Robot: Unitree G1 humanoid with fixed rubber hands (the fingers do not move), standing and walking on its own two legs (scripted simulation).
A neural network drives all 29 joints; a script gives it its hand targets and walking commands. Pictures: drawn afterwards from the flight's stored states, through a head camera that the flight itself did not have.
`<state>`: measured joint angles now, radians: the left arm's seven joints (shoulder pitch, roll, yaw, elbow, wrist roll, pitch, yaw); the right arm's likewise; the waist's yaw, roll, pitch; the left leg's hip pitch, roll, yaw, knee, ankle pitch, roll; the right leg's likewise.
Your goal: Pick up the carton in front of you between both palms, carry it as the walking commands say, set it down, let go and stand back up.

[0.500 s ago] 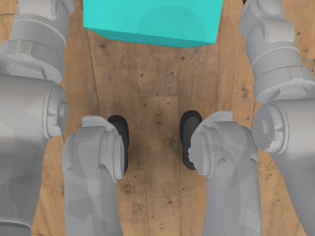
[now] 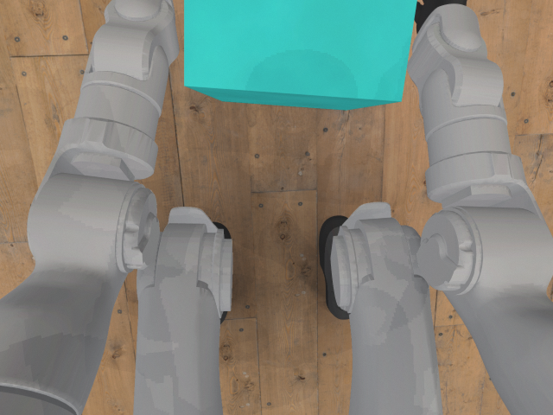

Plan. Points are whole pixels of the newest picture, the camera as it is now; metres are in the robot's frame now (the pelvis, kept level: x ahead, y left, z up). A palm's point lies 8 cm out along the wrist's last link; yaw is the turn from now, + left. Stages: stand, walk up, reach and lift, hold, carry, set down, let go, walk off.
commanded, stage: reach and lift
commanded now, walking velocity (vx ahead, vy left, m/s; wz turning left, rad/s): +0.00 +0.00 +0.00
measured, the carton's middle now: (294, 18) +0.54 -0.01 -0.22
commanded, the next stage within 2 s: none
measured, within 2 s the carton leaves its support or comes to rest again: neither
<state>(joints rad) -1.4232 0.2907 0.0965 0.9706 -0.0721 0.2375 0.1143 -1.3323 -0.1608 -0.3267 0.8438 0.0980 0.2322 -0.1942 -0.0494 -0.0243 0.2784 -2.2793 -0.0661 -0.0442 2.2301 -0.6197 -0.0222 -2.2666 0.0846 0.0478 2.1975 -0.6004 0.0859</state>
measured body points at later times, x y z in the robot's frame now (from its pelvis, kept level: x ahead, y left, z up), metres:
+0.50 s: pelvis -0.02 -0.01 +0.11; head +0.26 +0.01 +0.47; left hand +0.51 +0.15 +0.04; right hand +0.50 -0.16 +0.04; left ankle +0.09 +0.12 -0.33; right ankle +0.11 -0.14 -0.33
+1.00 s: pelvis +0.03 +0.00 +0.25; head +0.20 +0.01 +0.66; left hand +0.46 +0.15 +0.20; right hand +0.46 -0.15 +0.20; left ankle +0.09 +0.12 -0.33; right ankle +0.11 -0.14 -0.33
